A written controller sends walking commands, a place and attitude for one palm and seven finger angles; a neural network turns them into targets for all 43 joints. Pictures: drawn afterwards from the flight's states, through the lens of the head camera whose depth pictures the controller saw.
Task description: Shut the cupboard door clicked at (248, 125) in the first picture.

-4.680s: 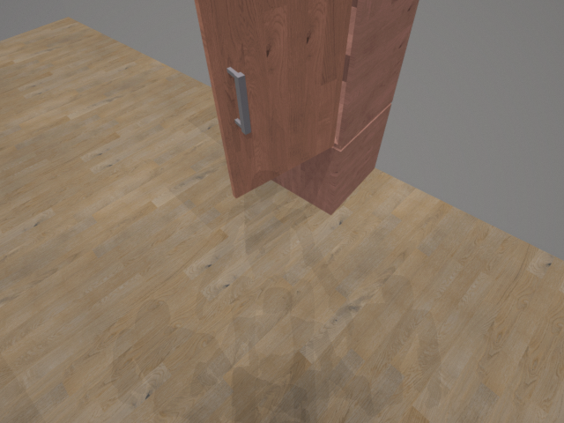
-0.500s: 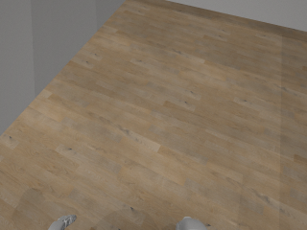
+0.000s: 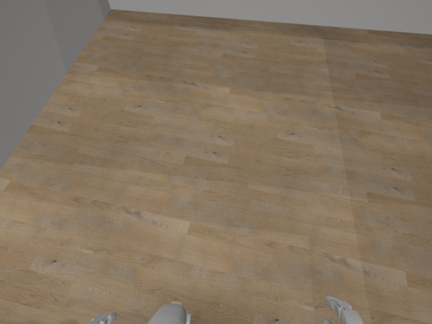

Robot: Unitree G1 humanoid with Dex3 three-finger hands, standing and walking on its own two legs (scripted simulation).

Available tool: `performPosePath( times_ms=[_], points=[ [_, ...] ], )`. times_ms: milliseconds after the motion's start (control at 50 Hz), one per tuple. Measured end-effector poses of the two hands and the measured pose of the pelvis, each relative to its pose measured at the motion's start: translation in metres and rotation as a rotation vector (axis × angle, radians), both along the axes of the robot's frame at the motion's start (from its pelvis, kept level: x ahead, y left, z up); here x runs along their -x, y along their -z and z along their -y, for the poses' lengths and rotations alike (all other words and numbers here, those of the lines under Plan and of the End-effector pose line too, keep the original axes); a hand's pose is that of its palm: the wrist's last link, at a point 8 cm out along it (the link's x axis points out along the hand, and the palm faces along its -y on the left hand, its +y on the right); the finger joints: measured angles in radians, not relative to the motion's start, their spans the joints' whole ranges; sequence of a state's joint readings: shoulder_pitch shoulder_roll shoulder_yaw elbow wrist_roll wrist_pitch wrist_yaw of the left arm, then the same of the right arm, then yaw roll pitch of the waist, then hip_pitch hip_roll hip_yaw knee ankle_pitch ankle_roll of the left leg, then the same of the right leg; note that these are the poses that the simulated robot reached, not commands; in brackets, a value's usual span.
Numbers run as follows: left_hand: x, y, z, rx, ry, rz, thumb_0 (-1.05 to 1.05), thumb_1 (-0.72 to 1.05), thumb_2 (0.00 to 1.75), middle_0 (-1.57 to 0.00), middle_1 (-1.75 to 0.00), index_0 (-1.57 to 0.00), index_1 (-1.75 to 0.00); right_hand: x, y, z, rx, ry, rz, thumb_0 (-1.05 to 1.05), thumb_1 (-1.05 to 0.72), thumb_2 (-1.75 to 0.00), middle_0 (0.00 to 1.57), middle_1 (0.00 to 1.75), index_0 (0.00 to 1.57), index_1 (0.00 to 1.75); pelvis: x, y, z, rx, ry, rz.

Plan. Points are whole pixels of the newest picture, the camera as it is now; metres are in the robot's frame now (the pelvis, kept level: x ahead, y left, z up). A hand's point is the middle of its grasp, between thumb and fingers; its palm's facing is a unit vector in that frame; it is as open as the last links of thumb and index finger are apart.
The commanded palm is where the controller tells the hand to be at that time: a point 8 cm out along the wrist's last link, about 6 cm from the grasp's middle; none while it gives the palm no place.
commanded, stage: walk around to get in front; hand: left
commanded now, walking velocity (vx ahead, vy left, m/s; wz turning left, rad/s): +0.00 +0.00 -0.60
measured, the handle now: out of the picture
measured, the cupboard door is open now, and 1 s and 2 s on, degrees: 76 76 76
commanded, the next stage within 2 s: walk to a spot facing it in 0.74 s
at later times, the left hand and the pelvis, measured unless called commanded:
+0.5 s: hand (163, 269) +0.23 +0.14 -0.17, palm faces -0.36 -0.89 -0.27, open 7.4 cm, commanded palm none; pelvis +0.05 -0.03 -0.02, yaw -19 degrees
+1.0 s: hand (193, 263) +0.25 +0.08 -0.17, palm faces -0.43 -0.88 -0.20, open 7.4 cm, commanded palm none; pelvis +0.15 -0.09 +0.00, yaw -29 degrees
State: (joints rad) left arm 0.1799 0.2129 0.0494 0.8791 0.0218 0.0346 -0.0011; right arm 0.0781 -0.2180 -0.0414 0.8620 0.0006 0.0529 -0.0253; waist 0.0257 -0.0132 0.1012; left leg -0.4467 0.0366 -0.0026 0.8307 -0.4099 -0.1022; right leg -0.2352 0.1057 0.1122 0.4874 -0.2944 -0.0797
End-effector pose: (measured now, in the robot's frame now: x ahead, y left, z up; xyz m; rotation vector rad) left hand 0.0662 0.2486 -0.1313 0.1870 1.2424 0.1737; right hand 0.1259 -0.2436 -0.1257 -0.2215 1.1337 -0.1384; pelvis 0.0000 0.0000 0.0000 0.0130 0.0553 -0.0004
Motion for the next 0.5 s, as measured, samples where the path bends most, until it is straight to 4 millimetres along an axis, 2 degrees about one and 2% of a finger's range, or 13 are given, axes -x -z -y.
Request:
performPosePath(
  times_ms=[80,120,200,280,380,500],
  points=[
    [-0.011,0.015,-0.017,0.008,0.019,-0.03,0.01,0.9,0.9,-0.2,-0.3,-0.21,-0.3,-0.009,-0.005,-0.007,0.03,0.027,0.041,0.0,-0.91,-0.9,0.2,0.3,0.2,0.3,-0.012,0.007,-0.012,0.019,0.041,-0.01],
    [-0.02,0.021,-0.025,0.011,0.031,-0.041,0.01,0.9,0.9,-0.2,-0.3,-0.21,-0.3,-0.006,-0.008,-0.008,0.05,0.035,0.044,0.0,-0.91,-0.9,0.2,0.3,0.2,0.3,-0.016,0.009,-0.017,0.013,0.065,-0.011],
    [-0.044,0.016,-0.032,0.007,0.094,-0.048,0.01,0.91,0.9,-0.2,-0.29,-0.2,-0.3,0.016,-0.016,-0.006,0.078,0.073,0.006,0.0,-0.91,-0.9,0.2,0.3,0.2,0.3,-0.022,0.002,-0.019,0.029,0.127,-0.002],
    [-0.071,0.008,-0.029,0.005,0.16,-0.046,0.01,0.91,0.9,-0.2,-0.29,-0.2,-0.3,0.046,-0.017,0.0,0.078,0.147,-0.052,0.0,-0.91,-0.9,0.2,0.3,0.2,0.3,-0.03,-0.003,-0.018,0.049,0.181,0.0],
    [-0.113,0.004,-0.003,-0.004,0.27,-0.033,0.01,0.91,0.9,-0.2,-0.29,-0.2,-0.3,0.091,-0.006,0.014,0.049,0.269,-0.122,0.0,-0.91,-0.9,0.2,0.3,0.2,0.3,-0.038,0.0,-0.005,0.048,0.259,0.01],
    [-0.174,0.003,0.06,-0.031,0.424,0.059,0.01,0.91,0.9,-0.2,-0.29,-0.2,-0.3,0.146,0.029,0.042,-0.012,0.41,-0.209,0.0,-0.91,-0.9,0.2,0.3,0.2,0.3,-0.047,0.02,0.028,0.02,0.339,0.021]
  ],
)
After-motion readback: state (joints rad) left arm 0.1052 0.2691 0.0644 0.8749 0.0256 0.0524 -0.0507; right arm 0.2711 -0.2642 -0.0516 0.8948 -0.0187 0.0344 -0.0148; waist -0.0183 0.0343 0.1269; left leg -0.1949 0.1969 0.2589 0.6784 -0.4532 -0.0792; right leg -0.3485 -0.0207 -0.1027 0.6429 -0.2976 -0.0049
